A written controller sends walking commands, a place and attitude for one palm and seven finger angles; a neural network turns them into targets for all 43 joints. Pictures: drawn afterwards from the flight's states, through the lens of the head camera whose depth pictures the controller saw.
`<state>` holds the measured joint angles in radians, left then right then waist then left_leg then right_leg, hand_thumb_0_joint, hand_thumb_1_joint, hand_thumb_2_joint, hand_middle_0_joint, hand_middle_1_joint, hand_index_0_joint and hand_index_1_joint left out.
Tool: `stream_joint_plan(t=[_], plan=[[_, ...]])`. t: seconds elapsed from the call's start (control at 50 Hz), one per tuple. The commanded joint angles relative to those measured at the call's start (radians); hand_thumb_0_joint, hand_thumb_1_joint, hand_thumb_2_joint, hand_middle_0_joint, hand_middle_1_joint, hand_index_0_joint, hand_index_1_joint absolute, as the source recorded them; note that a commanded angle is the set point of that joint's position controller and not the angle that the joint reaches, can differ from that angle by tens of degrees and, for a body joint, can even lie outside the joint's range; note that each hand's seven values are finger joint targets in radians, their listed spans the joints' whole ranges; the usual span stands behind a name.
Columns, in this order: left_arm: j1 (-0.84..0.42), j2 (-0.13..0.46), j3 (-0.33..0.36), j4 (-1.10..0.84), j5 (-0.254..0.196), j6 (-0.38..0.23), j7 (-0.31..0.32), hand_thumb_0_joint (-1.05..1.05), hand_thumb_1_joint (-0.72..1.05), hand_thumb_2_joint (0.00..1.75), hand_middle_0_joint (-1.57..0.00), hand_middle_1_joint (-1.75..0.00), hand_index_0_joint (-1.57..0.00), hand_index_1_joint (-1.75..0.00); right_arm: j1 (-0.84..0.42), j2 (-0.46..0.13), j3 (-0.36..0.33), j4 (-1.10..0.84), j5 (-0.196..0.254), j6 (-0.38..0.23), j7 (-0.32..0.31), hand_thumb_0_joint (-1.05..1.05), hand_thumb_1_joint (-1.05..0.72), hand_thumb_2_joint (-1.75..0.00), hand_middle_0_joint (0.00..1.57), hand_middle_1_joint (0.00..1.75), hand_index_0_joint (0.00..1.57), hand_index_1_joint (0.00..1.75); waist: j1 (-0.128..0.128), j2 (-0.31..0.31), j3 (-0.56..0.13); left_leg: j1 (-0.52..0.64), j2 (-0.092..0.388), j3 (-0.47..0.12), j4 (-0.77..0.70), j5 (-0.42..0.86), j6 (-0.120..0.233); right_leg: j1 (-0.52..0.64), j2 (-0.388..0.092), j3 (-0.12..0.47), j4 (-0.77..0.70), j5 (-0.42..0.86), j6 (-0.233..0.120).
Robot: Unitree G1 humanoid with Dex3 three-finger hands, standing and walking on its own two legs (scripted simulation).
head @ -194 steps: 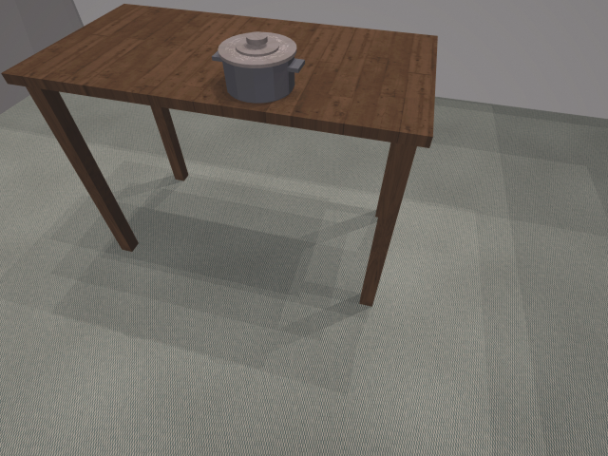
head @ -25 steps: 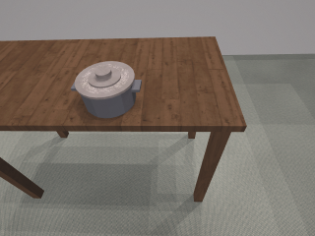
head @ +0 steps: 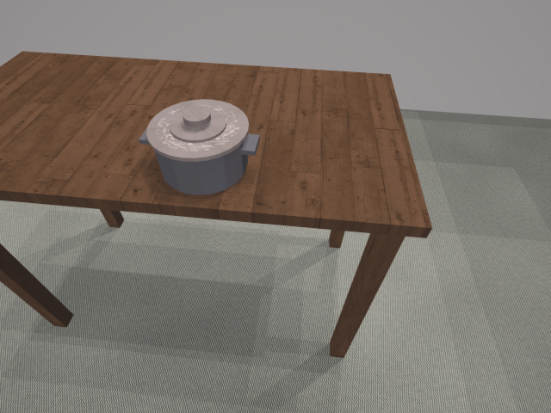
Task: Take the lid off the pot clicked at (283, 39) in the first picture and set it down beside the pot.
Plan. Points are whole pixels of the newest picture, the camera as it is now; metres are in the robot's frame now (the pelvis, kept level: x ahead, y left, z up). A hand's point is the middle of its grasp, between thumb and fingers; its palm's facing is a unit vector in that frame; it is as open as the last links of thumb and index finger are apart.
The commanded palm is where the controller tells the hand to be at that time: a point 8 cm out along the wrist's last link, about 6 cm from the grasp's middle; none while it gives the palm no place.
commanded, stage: come to a stop and stand still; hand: left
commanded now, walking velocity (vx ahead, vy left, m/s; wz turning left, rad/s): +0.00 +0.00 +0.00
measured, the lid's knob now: (196, 116) +0.57 +0.19 +0.13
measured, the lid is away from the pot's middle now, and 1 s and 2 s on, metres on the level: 0.00 0.00 0.00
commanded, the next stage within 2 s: look again from close up in 0.06 s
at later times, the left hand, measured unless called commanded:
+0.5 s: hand out of the picture +0.06 +0.23 -0.18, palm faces +0.01 -0.97 -0.23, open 7.4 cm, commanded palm none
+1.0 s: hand out of the picture +0.05 +0.22 -0.18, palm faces +0.00 -0.98 -0.20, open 7.4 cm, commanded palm none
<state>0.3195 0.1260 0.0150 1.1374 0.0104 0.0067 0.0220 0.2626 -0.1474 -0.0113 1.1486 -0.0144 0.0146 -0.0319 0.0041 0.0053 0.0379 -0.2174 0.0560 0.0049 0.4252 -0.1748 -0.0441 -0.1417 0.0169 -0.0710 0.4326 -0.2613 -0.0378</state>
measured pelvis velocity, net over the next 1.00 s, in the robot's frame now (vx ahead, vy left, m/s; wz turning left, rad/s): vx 0.03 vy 0.04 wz -0.02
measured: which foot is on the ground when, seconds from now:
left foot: down 0.00-1.00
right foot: down 0.00-1.00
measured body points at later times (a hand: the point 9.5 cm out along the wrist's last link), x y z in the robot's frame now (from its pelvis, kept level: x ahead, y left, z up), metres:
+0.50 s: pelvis +0.03 +0.05 -0.01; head +0.03 +0.05 +0.44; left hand +0.06 +0.28 -0.16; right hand +0.03 -0.18 -0.17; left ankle +0.03 +0.15 -0.74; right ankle -0.01 -0.09 -0.74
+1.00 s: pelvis +0.03 +0.04 -0.01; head +0.05 +0.05 +0.44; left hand +0.05 +0.27 -0.17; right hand +0.07 -0.19 -0.16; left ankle +0.03 +0.15 -0.74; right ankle -0.01 -0.09 -0.74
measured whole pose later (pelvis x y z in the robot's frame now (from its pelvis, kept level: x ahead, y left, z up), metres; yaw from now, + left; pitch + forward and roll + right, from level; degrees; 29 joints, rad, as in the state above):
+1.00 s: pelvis +0.03 +0.04 -0.01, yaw -1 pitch +0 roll +0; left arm 0.28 0.18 0.00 1.05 0.02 0.00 0.03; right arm 0.22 -0.17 0.00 1.07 -0.01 -0.02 -0.03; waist 0.01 -0.02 0.04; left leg -0.24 -0.01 0.04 0.53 -0.29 0.02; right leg -0.18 -0.05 -0.03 0.52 -0.35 0.03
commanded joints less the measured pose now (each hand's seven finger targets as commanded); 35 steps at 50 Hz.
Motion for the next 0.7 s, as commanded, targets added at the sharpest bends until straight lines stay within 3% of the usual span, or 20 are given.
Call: stream_joint_plan(t=[0.0, 0.12, 0.14, 0.16, 0.18, 0.2, 0.22, 0.26, 0.3, 0.32, 0.38, 0.4, 0.52, 0.62, 0.68], plan=[[0.040, 0.113, 0.022, -0.035, -0.002, -0.020, 0.011, 0.00, 0.90, 0.90, -0.20, -0.30, -0.20, -0.30, 0.056, -0.060, -0.009, -0.021, 0.001, -0.013, -0.006, 0.00, -0.90, -0.90, 0.20, 0.30, 0.20, 0.30, -0.006, -0.007, 0.077, 0.029, 0.025, -0.029, -0.055, -0.022, 0.037, -0.145, -0.115, 0.138, -0.171, -0.083, 0.001], [0.061, 0.099, 0.017, -0.026, -0.003, -0.025, 0.014, 0.00, 0.90, 0.90, -0.20, -0.30, -0.20, -0.30, 0.063, -0.066, -0.008, -0.019, 0.006, -0.025, -0.010, 0.00, -0.90, -0.90, 0.20, 0.30, 0.20, 0.30, -0.003, 0.007, 0.030, 0.033, 0.038, -0.045, -0.056, 0.066, 0.042, -0.087, -0.112, 0.114, -0.128, 0.044, 0.007], [0.154, 0.112, 0.006, 0.003, 0.016, -0.057, 0.052, 0.00, 0.90, 0.90, -0.20, -0.30, -0.20, -0.30, -0.053, -0.091, -0.008, -0.090, 0.010, -0.043, 0.007, 0.00, -0.90, -0.90, 0.20, 0.30, 0.20, 0.30, 0.050, -0.049, 0.048, -0.055, 0.033, 0.003, 0.178, 0.024, 0.022, -0.076, -0.190, 0.210, -0.134, 0.477, 0.046], [0.083, 0.161, 0.009, -0.054, 0.013, -0.066, 0.046, 0.00, 0.90, 0.90, -0.20, -0.30, -0.20, -0.30, 0.029, -0.035, -0.004, -0.124, 0.006, -0.031, 0.014, 0.00, -0.90, -0.90, 0.20, 0.30, 0.20, 0.30, -0.033, -0.060, -0.032, -0.072, -0.002, -0.006, 0.189, -0.153, 0.036, -0.043, -0.245, 0.223, -0.116, 0.382, -0.010], [0.045, 0.155, 0.010, -0.076, 0.012, -0.066, 0.038, 0.00, 0.90, 0.90, -0.20, -0.30, -0.20, -0.30, 0.053, -0.036, -0.008, -0.108, 0.003, -0.028, 0.016, 0.00, -0.90, -0.90, 0.20, 0.30, 0.20, 0.30, -0.035, -0.009, -0.037, -0.041, -0.001, 0.008, 0.170, -0.150, 0.039, -0.078, -0.231, 0.192, -0.114, 0.222, -0.043], [0.013, 0.172, 0.019, -0.089, 0.010, -0.061, 0.032, 0.00, 0.90, 0.90, -0.20, -0.30, -0.20, -0.30, 0.078, -0.040, -0.012, -0.116, -0.003, -0.027, 0.017, 0.00, -0.90, -0.90, 0.20, 0.30, 0.20, 0.30, -0.040, 0.033, -0.087, 0.003, -0.006, 0.012, 0.131, -0.094, 0.035, -0.089, -0.212, 0.172, -0.083, 0.105, -0.063], [0.019, 0.155, 0.016, -0.103, 0.007, -0.061, 0.033, 0.00, 0.90, 0.90, -0.20, -0.30, -0.20, -0.30, 0.088, -0.053, -0.012, -0.124, -0.002, -0.035, 0.017, 0.00, -0.90, -0.90, 0.20, 0.30, 0.20, 0.30, -0.044, 0.024, -0.080, 0.002, -0.004, -0.014, 0.119, -0.024, 0.040, -0.111, -0.170, 0.150, -0.046, 0.072, -0.047], [0.028, 0.114, 0.009, -0.105, 0.006, -0.050, 0.034, 0.00, 0.90, 0.90, -0.20, -0.30, -0.20, -0.30, 0.099, -0.074, -0.013, -0.125, 0.000, -0.045, 0.012, 0.00, -0.90, -0.90, 0.20, 0.30, 0.20, 0.30, -0.030, 0.009, -0.029, -0.043, 0.032, -0.049, 0.079, 0.049, 0.062, -0.116, -0.118, 0.109, 0.001, 0.040, -0.023], [0.043, 0.111, 0.008, -0.108, 0.005, -0.035, 0.029, 0.00, 0.90, 0.90, -0.20, -0.30, -0.20, -0.30, 0.084, -0.089, -0.011, -0.136, 0.000, -0.048, 0.007, 0.00, -0.90, -0.90, 0.20, 0.30, 0.20, 0.30, -0.008, 0.074, -0.004, -0.074, 0.050, -0.093, 0.031, 0.050, 0.083, -0.104, -0.090, 0.080, 0.035, -0.012, -0.010], [0.049, 0.105, 0.008, -0.110, 0.007, -0.032, 0.032, 0.00, 0.90, 0.90, -0.20, -0.30, -0.20, -0.30, 0.078, -0.096, -0.014, -0.142, 0.001, -0.048, 0.006, 0.00, -0.90, -0.90, 0.20, 0.30, 0.20, 0.30, -0.005, 0.042, 0.032, -0.102, 0.057, -0.108, 0.026, 0.061, 0.088, -0.110, -0.082, 0.074, 0.042, -0.016, -0.006], [0.055, 0.107, 0.005, -0.113, 0.007, -0.028, 0.032, 0.00, 0.90, 0.90, -0.20, -0.30, -0.20, -0.30, 0.074, -0.103, -0.012, -0.143, 0.002, -0.051, 0.004, 0.00, -0.90, -0.90, 0.20, 0.30, 0.20, 0.30, 0.002, -0.003, 0.049, -0.107, 0.049, -0.101, 0.013, 0.062, 0.091, -0.102, -0.085, 0.081, 0.039, 0.001, 0.000], [0.043, 0.117, 0.009, -0.118, 0.005, -0.025, 0.029, 0.00, 0.90, 0.90, -0.20, -0.30, -0.20, -0.30, 0.074, -0.103, -0.011, -0.146, 0.001, -0.052, 0.004, 0.00, -0.90, -0.90, 0.20, 0.30, 0.20, 0.30, 0.004, 0.023, 0.029, -0.090, 0.051, -0.105, -0.002, 0.062, 0.093, -0.099, -0.084, 0.069, 0.050, 0.002, 0.003], [0.024, 0.137, 0.011, -0.139, 0.003, -0.017, 0.029, 0.00, 0.90, 0.90, -0.20, -0.30, -0.20, -0.30, 0.062, -0.128, -0.013, -0.145, 0.002, -0.054, 0.001, 0.00, -0.90, -0.90, 0.20, 0.30, 0.20, 0.30, 0.004, 0.044, -0.001, -0.050, 0.059, -0.114, -0.015, 0.122, 0.098, -0.086, -0.084, 0.056, 0.065, 0.022, 0.018], [0.009, 0.150, 0.013, -0.146, 0.003, -0.015, 0.028, 0.00, 0.90, 0.90, -0.20, -0.30, -0.20, -0.30, 0.050, -0.131, -0.014, -0.140, 0.003, -0.053, -0.001, 0.00, -0.90, -0.90, 0.20, 0.30, 0.20, 0.30, 0.003, 0.041, -0.008, -0.025, 0.054, -0.101, -0.008, 0.176, 0.095, -0.078, -0.092, 0.061, 0.055, 0.060, 0.022], [0.014, 0.160, 0.013, -0.142, 0.003, -0.020, 0.028, 0.00, 0.90, 0.90, -0.20, -0.30, -0.20, -0.30, 0.039, -0.125, -0.014, -0.135, 0.005, -0.053, -0.001, 0.00, -0.90, -0.90, 0.20, 0.30, 0.20, 0.30, 0.002, 0.006, -0.033, 0.001, 0.039, -0.073, 0.024, 0.208, 0.089, -0.066, -0.112, 0.081, 0.043, 0.135, 0.019]])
